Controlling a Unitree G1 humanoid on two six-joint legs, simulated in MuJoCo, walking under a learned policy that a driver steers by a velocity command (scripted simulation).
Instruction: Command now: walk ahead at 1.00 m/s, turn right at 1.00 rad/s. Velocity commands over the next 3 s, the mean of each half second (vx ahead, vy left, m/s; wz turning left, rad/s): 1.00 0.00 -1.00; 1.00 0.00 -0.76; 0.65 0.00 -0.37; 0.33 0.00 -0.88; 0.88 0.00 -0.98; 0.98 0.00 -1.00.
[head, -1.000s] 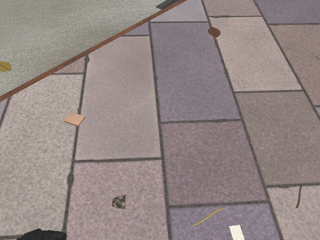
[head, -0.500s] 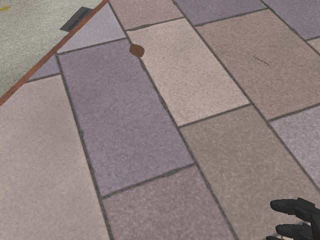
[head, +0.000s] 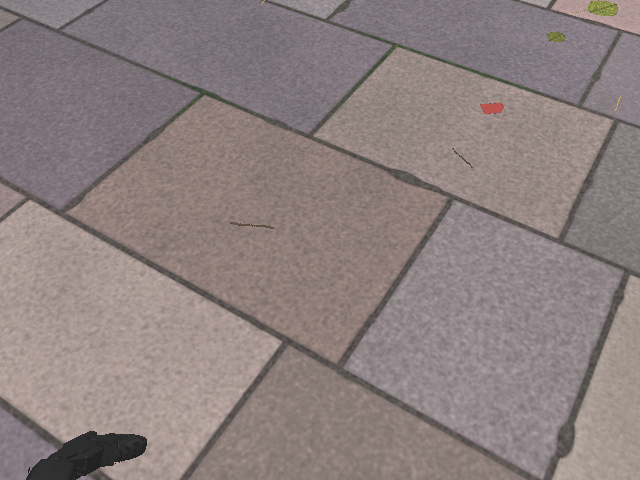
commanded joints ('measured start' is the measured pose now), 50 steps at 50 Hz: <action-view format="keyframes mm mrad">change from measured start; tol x32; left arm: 1 374 316 116 28 22 38 42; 34 -143 27 -19 -128 24 14 -55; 41 464 169 62 110 23 -3 14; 50 286 75 32 142 -4 -79 68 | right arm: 1 -189 -171 -23 -283 4 -59 5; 14 -530 -91 28 -379 4 -17 24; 20 113 -342 -70 -230 -48 -37 -45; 50 -181 -90 14 -189 -23 -1 31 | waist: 1 148 -41 -340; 10 24 73 53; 19 -219 48 -313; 21 -73 445 -424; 34 18 62 102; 42 145 -180 -192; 50 -30 107 2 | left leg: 1 -970 -102 -280 694 -114 13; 15 -440 -66 -235 -396 400 14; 20 392 301 -742 -531 -323 112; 22 162 324 -991 -728 -534 171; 34 -205 109 10 -882 563 71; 39 -88 166 47 -484 1402 72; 41 -341 99 31 113 925 97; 42 -631 -48 8 484 -167 79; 50 -739 87 -256 204 -6 25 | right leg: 1 1012 -344 940 -430 -187 -274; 9 199 -112 561 -578 114 -136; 18 356 -76 526 -42 735 59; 19 207 -26 474 256 567 78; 20 -71 76 367 585 -291 94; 21 -200 28 302 694 -241 89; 39 282 3 -36 10 72 1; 43 1062 -405 853 -313 -42 -218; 50 355 -207 457 -596 37 -83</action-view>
